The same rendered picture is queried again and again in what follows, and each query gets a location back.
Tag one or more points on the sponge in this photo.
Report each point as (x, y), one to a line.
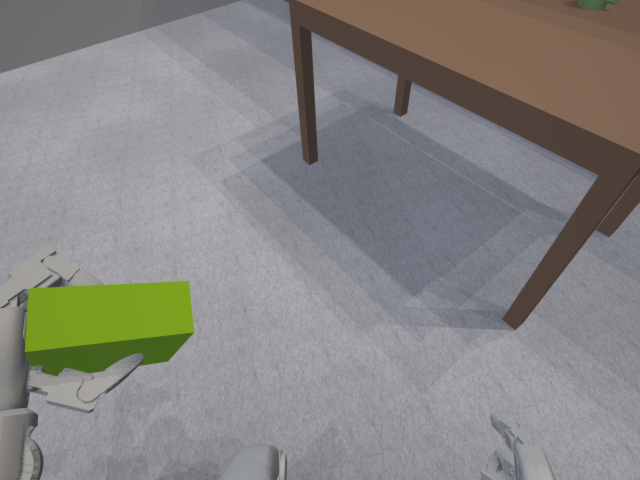
(89, 328)

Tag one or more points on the robot left thigh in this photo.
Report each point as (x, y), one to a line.
(257, 462)

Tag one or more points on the left robot hand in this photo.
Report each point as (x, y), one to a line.
(71, 389)

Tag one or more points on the table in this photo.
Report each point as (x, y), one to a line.
(564, 77)

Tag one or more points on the robot left forearm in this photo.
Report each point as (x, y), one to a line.
(20, 456)

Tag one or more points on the right robot hand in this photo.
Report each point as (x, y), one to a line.
(529, 461)

